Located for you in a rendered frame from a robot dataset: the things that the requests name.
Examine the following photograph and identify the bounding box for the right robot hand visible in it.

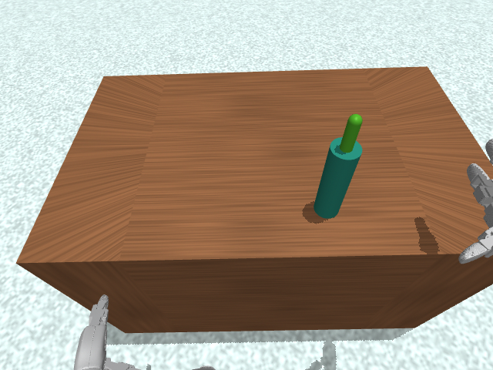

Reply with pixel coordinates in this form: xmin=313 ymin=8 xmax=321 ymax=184
xmin=458 ymin=139 xmax=493 ymax=264

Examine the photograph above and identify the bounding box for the bottle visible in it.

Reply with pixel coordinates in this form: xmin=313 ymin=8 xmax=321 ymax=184
xmin=314 ymin=114 xmax=363 ymax=219

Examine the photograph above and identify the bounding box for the left robot hand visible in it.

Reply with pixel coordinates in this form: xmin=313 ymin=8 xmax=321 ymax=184
xmin=74 ymin=294 xmax=141 ymax=370

